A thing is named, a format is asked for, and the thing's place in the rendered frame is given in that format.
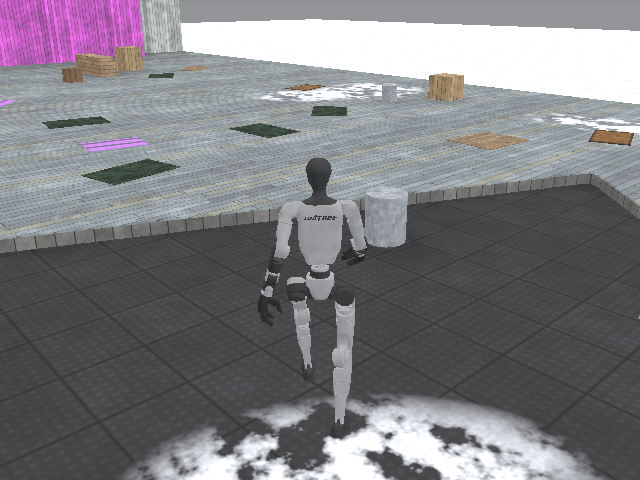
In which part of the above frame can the left robot upper arm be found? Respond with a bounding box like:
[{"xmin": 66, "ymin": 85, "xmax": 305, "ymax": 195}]
[{"xmin": 274, "ymin": 201, "xmax": 299, "ymax": 259}]

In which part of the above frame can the right robot thigh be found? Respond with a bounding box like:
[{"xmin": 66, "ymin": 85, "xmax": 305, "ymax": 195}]
[{"xmin": 332, "ymin": 281, "xmax": 355, "ymax": 368}]

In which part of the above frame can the robot right hand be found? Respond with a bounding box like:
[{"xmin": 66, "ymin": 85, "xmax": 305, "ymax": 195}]
[{"xmin": 341, "ymin": 247, "xmax": 366, "ymax": 265}]

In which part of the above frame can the right robot forearm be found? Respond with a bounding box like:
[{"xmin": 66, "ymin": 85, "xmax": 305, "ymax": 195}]
[{"xmin": 355, "ymin": 236, "xmax": 368, "ymax": 257}]

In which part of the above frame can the robot left hand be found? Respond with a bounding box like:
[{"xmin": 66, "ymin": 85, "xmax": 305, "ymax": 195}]
[{"xmin": 258, "ymin": 294, "xmax": 282, "ymax": 326}]

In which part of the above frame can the robot left shin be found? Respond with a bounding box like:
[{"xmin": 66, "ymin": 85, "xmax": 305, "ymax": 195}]
[{"xmin": 294, "ymin": 309, "xmax": 312, "ymax": 369}]

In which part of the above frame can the left robot forearm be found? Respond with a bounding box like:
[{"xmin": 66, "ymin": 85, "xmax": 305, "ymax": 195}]
[{"xmin": 261, "ymin": 243, "xmax": 284, "ymax": 297}]

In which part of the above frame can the right robot upper arm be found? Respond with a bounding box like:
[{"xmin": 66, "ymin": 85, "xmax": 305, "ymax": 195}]
[{"xmin": 339, "ymin": 200, "xmax": 367, "ymax": 251}]

